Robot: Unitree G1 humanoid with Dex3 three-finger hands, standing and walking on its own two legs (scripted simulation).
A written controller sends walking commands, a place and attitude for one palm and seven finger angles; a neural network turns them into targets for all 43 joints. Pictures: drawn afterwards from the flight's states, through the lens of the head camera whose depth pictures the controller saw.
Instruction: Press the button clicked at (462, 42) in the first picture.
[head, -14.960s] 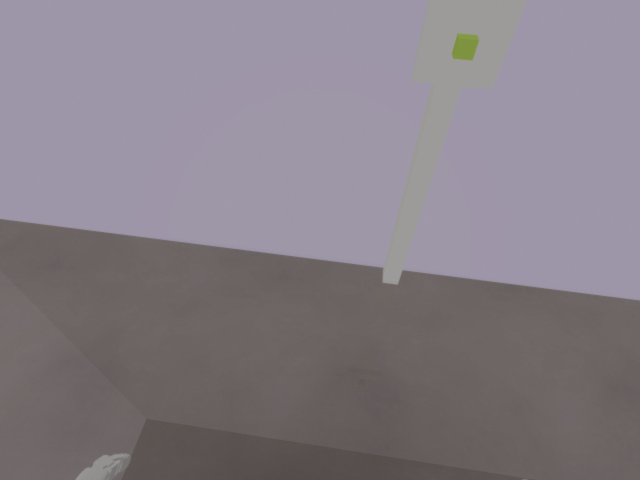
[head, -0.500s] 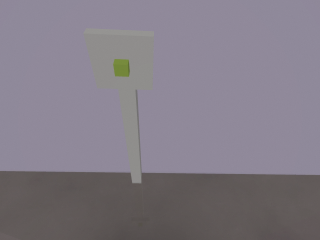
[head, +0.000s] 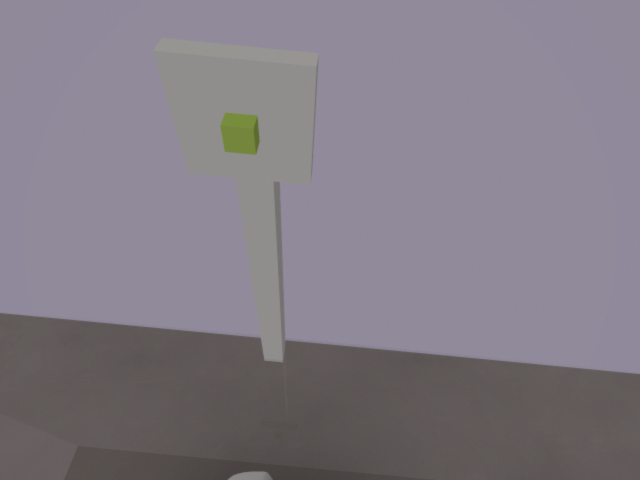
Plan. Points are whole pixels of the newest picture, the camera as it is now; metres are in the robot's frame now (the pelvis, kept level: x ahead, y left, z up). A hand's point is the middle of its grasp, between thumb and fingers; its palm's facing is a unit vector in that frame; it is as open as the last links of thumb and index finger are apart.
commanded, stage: come to a stop and stand still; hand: left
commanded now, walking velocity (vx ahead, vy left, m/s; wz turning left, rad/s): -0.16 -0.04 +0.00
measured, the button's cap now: (241, 132) +0.48 +0.15 +0.16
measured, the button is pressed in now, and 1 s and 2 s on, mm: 0 0 0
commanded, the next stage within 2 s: look again from close up in 0.72 s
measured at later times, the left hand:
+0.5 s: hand out of the picture +0.06 +0.15 -0.16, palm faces +0.06 -0.97 -0.25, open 7.4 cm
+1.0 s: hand out of the picture +0.03 +0.18 -0.14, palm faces +0.02 -0.95 -0.30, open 7.4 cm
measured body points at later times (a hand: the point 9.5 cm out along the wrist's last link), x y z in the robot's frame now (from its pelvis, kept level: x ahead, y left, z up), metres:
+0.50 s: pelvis -0.02 -0.05 +0.00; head -0.02 -0.05 +0.45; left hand +0.05 +0.20 -0.14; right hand +0.05 -0.30 -0.14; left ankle +0.02 +0.06 -0.72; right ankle -0.02 -0.17 -0.72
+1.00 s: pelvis -0.02 -0.05 +0.02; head -0.02 -0.05 +0.47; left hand +0.03 +0.23 -0.12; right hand +0.04 -0.33 -0.12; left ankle +0.02 +0.06 -0.72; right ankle -0.02 -0.17 -0.72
